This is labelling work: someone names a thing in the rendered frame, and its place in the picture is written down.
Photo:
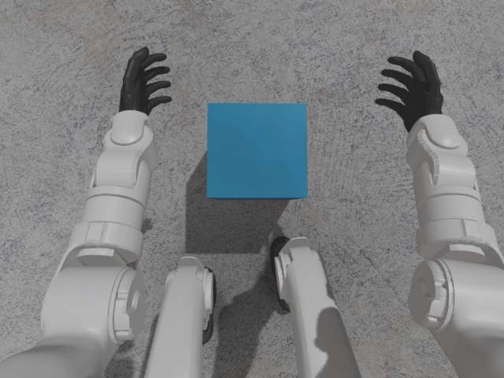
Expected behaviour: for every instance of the carton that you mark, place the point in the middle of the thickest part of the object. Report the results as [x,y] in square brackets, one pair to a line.
[257,151]

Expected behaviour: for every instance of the left robot thigh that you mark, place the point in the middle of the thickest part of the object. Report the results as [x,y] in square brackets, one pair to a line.
[176,350]

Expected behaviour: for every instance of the robot left foot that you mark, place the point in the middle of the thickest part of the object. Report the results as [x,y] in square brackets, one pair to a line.
[207,334]

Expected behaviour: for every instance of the robot left forearm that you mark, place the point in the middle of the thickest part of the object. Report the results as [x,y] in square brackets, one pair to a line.
[109,233]

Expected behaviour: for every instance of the robot right forearm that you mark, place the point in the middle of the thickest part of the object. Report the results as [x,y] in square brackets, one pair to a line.
[447,196]

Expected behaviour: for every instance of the robot right upper arm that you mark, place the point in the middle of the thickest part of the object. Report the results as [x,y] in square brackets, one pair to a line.
[462,305]

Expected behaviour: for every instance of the robot left hand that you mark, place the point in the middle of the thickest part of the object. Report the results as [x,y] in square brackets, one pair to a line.
[134,93]

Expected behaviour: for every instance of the robot right hand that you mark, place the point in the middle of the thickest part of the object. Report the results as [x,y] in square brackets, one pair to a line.
[423,98]

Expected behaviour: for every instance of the robot left upper arm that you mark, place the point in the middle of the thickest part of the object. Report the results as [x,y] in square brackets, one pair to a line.
[89,312]

